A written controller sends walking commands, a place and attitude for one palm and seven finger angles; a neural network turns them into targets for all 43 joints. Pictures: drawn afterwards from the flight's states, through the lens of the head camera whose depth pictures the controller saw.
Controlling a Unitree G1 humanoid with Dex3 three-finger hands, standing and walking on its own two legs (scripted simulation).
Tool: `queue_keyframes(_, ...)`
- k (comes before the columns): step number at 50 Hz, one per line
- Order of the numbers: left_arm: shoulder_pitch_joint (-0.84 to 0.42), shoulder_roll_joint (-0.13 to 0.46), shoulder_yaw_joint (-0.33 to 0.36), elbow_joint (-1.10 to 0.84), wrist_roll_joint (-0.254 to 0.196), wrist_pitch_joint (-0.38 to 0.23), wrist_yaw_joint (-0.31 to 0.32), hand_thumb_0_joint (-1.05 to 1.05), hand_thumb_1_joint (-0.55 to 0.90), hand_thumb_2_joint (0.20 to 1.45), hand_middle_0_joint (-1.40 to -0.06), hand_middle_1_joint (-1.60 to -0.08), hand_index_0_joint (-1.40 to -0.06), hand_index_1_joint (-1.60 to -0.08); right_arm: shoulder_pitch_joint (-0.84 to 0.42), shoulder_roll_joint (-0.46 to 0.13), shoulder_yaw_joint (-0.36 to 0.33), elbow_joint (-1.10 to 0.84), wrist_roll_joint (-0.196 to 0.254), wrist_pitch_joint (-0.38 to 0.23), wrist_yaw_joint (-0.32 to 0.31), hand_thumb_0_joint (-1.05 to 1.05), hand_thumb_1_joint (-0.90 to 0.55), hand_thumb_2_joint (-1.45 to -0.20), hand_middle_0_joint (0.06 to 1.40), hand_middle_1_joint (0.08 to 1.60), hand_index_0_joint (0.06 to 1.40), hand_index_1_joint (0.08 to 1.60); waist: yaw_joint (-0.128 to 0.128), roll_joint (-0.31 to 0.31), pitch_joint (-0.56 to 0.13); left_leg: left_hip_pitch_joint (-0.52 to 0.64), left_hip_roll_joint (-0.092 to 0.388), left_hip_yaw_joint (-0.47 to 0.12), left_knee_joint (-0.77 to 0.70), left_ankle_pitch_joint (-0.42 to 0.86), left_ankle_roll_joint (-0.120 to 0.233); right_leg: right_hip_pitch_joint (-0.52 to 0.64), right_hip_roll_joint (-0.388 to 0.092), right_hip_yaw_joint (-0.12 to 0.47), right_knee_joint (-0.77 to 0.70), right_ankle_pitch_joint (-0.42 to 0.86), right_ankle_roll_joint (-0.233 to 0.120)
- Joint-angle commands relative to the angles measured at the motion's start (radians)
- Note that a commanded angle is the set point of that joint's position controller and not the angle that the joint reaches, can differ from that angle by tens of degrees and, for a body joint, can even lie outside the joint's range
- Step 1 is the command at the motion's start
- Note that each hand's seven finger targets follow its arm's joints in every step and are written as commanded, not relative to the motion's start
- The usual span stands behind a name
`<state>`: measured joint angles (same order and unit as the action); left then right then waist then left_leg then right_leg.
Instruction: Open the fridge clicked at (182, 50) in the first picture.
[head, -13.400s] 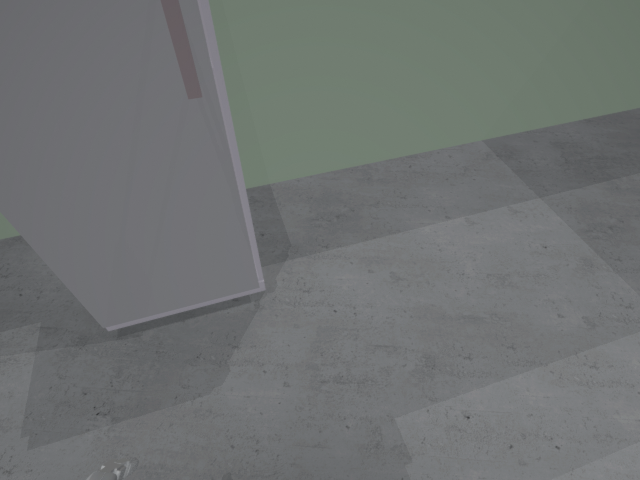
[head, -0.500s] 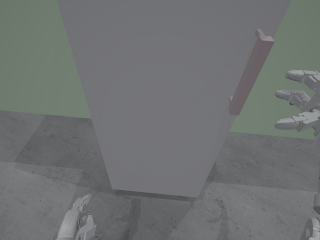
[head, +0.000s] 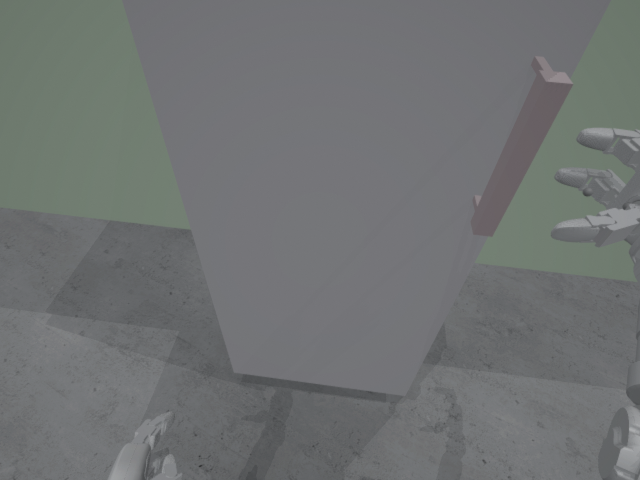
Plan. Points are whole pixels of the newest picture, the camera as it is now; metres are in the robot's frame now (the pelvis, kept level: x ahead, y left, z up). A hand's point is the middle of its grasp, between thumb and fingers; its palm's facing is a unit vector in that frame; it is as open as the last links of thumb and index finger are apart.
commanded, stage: move the hooked fingers beside the handle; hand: right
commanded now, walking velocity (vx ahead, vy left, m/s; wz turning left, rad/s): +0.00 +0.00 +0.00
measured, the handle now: (507, 154) +0.47 -0.20 +0.20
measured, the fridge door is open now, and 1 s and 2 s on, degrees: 0 0 0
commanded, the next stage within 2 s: feel for the door with the fingertips in 1.04 s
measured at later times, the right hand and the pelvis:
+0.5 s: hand (591, 196) +0.40 -0.27 +0.20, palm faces +0.13 +0.99 -0.02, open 14.0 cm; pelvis +0.00 +0.00 +0.00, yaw +0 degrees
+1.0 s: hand (572, 186) +0.42 -0.26 +0.20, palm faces +0.12 +0.99 -0.02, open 14.0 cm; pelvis +0.00 +0.00 +0.00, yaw +1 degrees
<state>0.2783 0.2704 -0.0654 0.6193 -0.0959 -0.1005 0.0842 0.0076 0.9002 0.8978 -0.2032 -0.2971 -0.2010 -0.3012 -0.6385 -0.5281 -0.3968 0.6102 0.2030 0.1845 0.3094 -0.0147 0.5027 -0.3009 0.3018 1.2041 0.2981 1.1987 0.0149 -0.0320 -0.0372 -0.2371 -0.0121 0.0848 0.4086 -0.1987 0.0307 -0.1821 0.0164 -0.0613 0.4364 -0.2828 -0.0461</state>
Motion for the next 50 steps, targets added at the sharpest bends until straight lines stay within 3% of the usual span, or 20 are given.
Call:
queue_keyframes(1, -0.046, 0.149, 0.057, -0.135, 0.002, -0.040, 0.012, 0.000, 0.900, 0.900, -0.200, -0.300, -0.200, -0.300, -0.497, -0.312, -0.057, -0.206, 0.011, -0.089, -0.002, 0.000, 0.500, -0.300, 0.300, 1.200, 0.300, 1.200, 0.004, -0.053, -0.289, 0.114, 0.023, -0.060, -0.008, 0.311, 0.015, 0.085, -0.035, 0.090, -0.032, 0.379, 0.017)
queue_keyframes(4, -0.028, 0.149, 0.058, -0.118, 0.001, -0.040, 0.017, 0.000, 0.900, 0.900, -0.200, -0.300, -0.200, -0.300, -0.545, -0.267, -0.012, -0.148, 0.012, -0.099, 0.005, 0.000, 0.500, -0.300, 0.300, 1.200, 0.300, 1.200, 0.024, -0.048, -0.280, 0.083, 0.021, -0.057, -0.015, 0.280, 0.015, 0.090, -0.035, 0.094, -0.033, 0.347, 0.017)
queue_keyframes(5, -0.022, 0.151, 0.060, -0.119, 0.003, -0.037, 0.016, 0.000, 0.900, 0.900, -0.200, -0.300, -0.200, -0.300, -0.532, -0.274, -0.017, -0.144, 0.017, -0.105, 0.006, 0.000, 0.500, -0.300, 0.300, 1.200, 0.300, 1.200, 0.017, -0.021, -0.282, 0.095, 0.022, -0.057, -0.017, 0.282, 0.015, 0.080, -0.037, 0.091, -0.031, 0.346, 0.015)
queue_keyframes(6, -0.026, 0.154, 0.059, -0.117, 0.000, -0.036, 0.016, 0.000, 0.900, 0.900, -0.200, -0.300, -0.200, -0.300, -0.521, -0.303, -0.043, -0.130, 0.012, -0.106, 0.005, 0.000, 0.500, -0.300, 0.300, 1.200, 0.300, 1.200, 0.011, -0.043, -0.283, 0.099, 0.022, -0.063, -0.014, 0.283, 0.016, 0.075, -0.034, 0.091, -0.033, 0.338, 0.014)
queue_keyframes(8, -0.026, 0.148, 0.058, -0.119, -0.001, -0.038, 0.014, 0.000, 0.900, 0.900, -0.200, -0.300, -0.200, -0.300, -0.554, -0.236, 0.017, -0.140, 0.013, -0.111, 0.008, 0.000, 0.500, -0.300, 0.300, 1.200, 0.300, 1.200, 0.022, -0.059, -0.281, 0.080, 0.022, -0.057, -0.013, 0.272, 0.017, 0.089, -0.034, 0.098, -0.035, 0.340, 0.018)
queue_keyframes(12, -0.029, 0.149, 0.062, -0.134, 0.006, -0.034, 0.004, 0.000, 0.900, 0.900, -0.200, -0.300, -0.200, -0.300, -0.476, -0.301, -0.064, -0.200, 0.020, -0.121, -0.005, 0.000, 0.500, -0.300, 0.300, 1.200, 0.300, 1.200, -0.016, -0.047, -0.339, 0.147, 0.023, -0.060, 0.000, 0.340, 0.018, 0.094, -0.035, 0.095, -0.035, 0.418, 0.022)
queue_keyframes(14, -0.036, 0.147, 0.062, -0.139, 0.003, -0.032, 0.000, 0.000, 0.900, 0.900, -0.200, -0.300, -0.200, -0.300, -0.416, -0.271, -0.057, -0.189, 0.024, -0.106, -0.004, 0.000, 0.500, -0.300, 0.300, 1.200, 0.300, 1.200, -0.020, -0.025, -0.308, 0.142, 0.022, -0.058, 0.001, 0.350, 0.014, 0.081, -0.039, 0.088, -0.036, 0.432, 0.020)
queue_keyframes(15, -0.030, 0.150, 0.064, -0.137, 0.003, -0.025, -0.001, 0.000, 0.900, 0.900, -0.200, -0.300, -0.200, -0.300, -0.392, -0.302, -0.079, -0.180, 0.025, -0.102, -0.007, 0.000, 0.500, -0.300, 0.300, 1.200, 0.300, 1.200, -0.024, 0.001, -0.291, 0.152, 0.024, -0.056, -0.003, 0.341, 0.015, 0.061, -0.041, 0.084, -0.039, 0.413, 0.018)
queue_keyframes(22, -0.043, 0.148, 0.059, -0.146, -0.001, -0.025, 0.007, 0.000, 0.900, 0.900, -0.200, -0.300, -0.200, -0.300, -0.480, -0.332, -0.082, -0.231, 0.014, -0.103, -0.005, 0.000, 0.500, -0.300, 0.300, 1.200, 0.300, 1.200, 0.001, -0.055, -0.281, 0.122, 0.020, -0.068, -0.017, 0.284, 0.013, 0.063, -0.035, 0.081, -0.045, 0.327, 0.012)
queue_keyframes(24, -0.038, 0.150, 0.059, -0.137, -0.002, -0.030, 0.014, 0.000, 0.900, 0.900, -0.200, -0.300, -0.200, -0.300, -0.501, -0.313, -0.063, -0.202, 0.020, -0.109, 0.004, 0.000, 0.500, -0.300, 0.300, 1.200, 0.300, 1.200, 0.015, -0.040, -0.271, 0.106, 0.019, -0.068, -0.024, 0.262, 0.011, 0.063, -0.034, 0.081, -0.044, 0.298, 0.007)
queue_keyframes(27, -0.038, 0.149, 0.055, -0.123, -0.006, -0.035, 0.021, 0.000, 0.900, 0.900, -0.200, -0.300, -0.200, -0.300, -0.582, -0.259, 0.009, -0.174, 0.018, -0.112, 0.014, 0.000, 0.500, -0.300, 0.300, 1.200, 0.300, 1.200, 0.037, -0.083, -0.247, 0.059, 0.020, -0.065, -0.032, 0.225, 0.014, 0.078, -0.033, 0.089, -0.040, 0.268, 0.011)
queue_keyframes(29, -0.036, 0.149, 0.053, -0.117, -0.006, -0.039, 0.023, 0.000, 0.900, 0.900, -0.200, -0.300, -0.200, -0.300, -0.578, -0.233, 0.031, -0.132, 0.018, -0.108, 0.015, 0.000, 0.500, -0.300, 0.300, 1.200, 0.300, 1.200, 0.037, -0.091, -0.242, 0.039, 0.020, -0.061, -0.034, 0.193, 0.017, 0.079, -0.032, 0.098, -0.042, 0.249, 0.015)
queue_keyframes(30, -0.027, 0.153, 0.055, -0.112, -0.005, -0.036, 0.023, 0.000, 0.900, 0.900, -0.200, -0.300, -0.200, -0.300, -0.579, -0.242, 0.028, -0.113, 0.021, -0.109, 0.013, 0.000, 0.500, -0.300, 0.300, 1.200, 0.300, 1.200, 0.037, -0.052, -0.241, 0.047, 0.021, -0.060, -0.036, 0.189, 0.016, 0.067, -0.033, 0.098, -0.039, 0.243, 0.013)
queue_keyframes(32, -0.030, 0.153, 0.052, -0.106, -0.006, -0.038, 0.023, 0.000, 0.900, 0.900, -0.200, -0.300, -0.200, -0.300, -0.601, -0.227, 0.039, -0.061, 0.020, -0.103, 0.008, 0.000, 0.500, -0.300, 0.300, 1.200, 0.300, 1.200, 0.041, -0.039, -0.233, 0.038, 0.023, -0.062, -0.036, 0.177, 0.014, 0.048, -0.029, 0.101, -0.042, 0.217, 0.011)
queue_keyframes(33, -0.021, 0.156, 0.053, -0.101, -0.004, -0.038, 0.023, 0.000, 0.900, 0.900, -0.200, -0.300, -0.200, -0.300, -0.606, -0.265, 0.008, -0.042, 0.016, -0.108, 0.001, 0.000, 0.500, -0.300, 0.300, 1.200, 0.300, 1.200, 0.033, -0.019, -0.240, 0.046, 0.022, -0.060, -0.033, 0.174, 0.016, 0.039, -0.031, 0.108, -0.044, 0.217, 0.013)
queue_keyframes(38, -0.020, 0.149, 0.054, -0.115, 0.001, -0.033, 0.014, 0.000, 0.900, 0.900, -0.200, -0.300, -0.200, -0.300, -0.599, -0.271, -0.001, -0.077, 0.003, -0.148, -0.018, 0.000, 0.500, -0.300, 0.300, 1.200, 0.300, 1.200, 0.011, -0.060, -0.312, 0.093, 0.024, -0.065, -0.012, 0.249, 0.018, 0.070, -0.030, 0.101, -0.034, 0.307, 0.017)
queue_keyframes(41, -0.017, 0.152, 0.056, -0.124, 0.002, -0.025, 0.009, 0.000, 0.900, 0.900, -0.200, -0.300, -0.200, -0.300, -0.520, -0.319, -0.061, -0.061, 0.008, -0.147, -0.022, 0.000, 0.500, -0.300, 0.300, 1.200, 0.300, 1.200, -0.011, -0.001, -0.318, 0.142, 0.023, -0.071, -0.003, 0.306, 0.015, 0.044, -0.033, 0.089, -0.034, 0.339, 0.010)
queue_keyframes(45, -0.014, 0.156, 0.059, -0.135, -0.001, -0.012, 0.009, 0.000, 0.900, 0.900, -0.200, -0.300, -0.200, -0.300, -0.500, -0.349, -0.073, -0.057, -0.005, -0.133, -0.019, 0.000, 0.500, -0.300, 0.300, 1.200, 0.300, 1.200, -0.010, -0.013, -0.277, 0.146, 0.027, -0.071, -0.008, 0.289, 0.012, 0.004, -0.035, 0.073, -0.044, 0.309, 0.009)
queue_keyframes(48, -0.007, 0.155, 0.059, -0.132, -0.002, -0.013, 0.013, 0.000, 0.900, 0.900, -0.200, -0.300, -0.200, -0.300, -0.569, -0.347, -0.060, -0.088, -0.010, -0.139, -0.011, 0.000, 0.500, -0.300, 0.300, 1.200, 0.300, 1.200, 0.011, -0.055, -0.286, 0.124, 0.022, -0.075, -0.011, 0.293, 0.012, 0.030, -0.035, 0.076, -0.039, 0.312, 0.008)
queue_keyframes(50, -0.006, 0.151, 0.064, -0.140, -0.001, -0.018, 0.014, 0.000, 0.900, 0.900, -0.200, -0.300, -0.200, -0.300, -0.585, -0.304, -0.021, -0.159, 0.003, -0.157, -0.003, 0.000, 0.500, -0.300, 0.300, 1.200, 0.300, 1.200, 0.018, -0.061, -0.320, 0.121, 0.019, -0.071, -0.011, 0.299, 0.014, 0.075, -0.040, 0.079, -0.031, 0.348, 0.008)
